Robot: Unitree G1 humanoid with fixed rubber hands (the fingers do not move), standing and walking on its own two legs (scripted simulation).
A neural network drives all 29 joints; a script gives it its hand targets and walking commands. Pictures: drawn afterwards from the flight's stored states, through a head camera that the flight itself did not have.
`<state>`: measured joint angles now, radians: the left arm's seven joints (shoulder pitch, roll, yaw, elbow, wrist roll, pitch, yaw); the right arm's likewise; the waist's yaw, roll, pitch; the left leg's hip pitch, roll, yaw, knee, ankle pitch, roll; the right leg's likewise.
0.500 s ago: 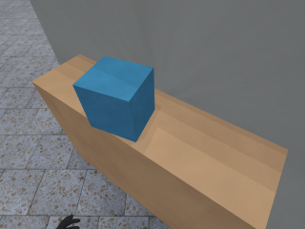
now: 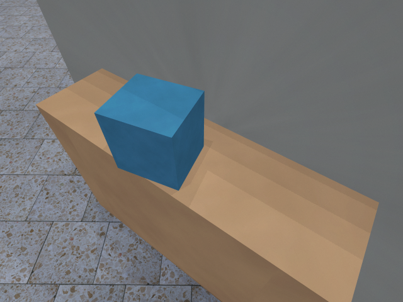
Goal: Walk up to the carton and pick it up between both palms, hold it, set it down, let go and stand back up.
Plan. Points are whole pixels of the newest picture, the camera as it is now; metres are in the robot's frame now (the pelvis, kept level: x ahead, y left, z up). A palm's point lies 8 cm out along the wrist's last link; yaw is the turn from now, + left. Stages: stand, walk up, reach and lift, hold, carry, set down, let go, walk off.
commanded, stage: walk up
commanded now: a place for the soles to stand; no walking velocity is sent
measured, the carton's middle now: (157, 132) +0.50 +0.11 +0.04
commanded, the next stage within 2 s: none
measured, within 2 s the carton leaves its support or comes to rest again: neither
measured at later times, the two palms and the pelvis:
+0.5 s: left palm out of the picture +0.10 +0.44 -0.13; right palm out of the picture +0.09 -0.15 -0.13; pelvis +0.04 +0.15 -0.04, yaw -8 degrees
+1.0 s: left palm out of the picture +0.29 +0.51 -0.10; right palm out of the picture +0.11 +0.00 -0.13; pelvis +0.13 +0.28 -0.01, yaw -20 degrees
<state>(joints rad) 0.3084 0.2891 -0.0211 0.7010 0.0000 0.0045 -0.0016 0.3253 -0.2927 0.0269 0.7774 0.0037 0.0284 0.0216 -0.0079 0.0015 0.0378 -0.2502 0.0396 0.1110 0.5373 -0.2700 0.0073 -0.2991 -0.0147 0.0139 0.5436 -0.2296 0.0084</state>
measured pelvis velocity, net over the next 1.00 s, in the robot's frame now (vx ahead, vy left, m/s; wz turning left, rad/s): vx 0.13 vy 0.28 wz -0.35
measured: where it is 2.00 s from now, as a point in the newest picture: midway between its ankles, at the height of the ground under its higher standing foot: outside the picture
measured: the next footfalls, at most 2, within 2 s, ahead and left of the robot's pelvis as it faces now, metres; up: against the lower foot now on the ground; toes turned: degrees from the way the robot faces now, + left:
left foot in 0.46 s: +0.14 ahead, +0.28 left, +0.00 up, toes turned -5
right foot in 0.76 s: +0.16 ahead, +0.10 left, +0.00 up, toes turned -18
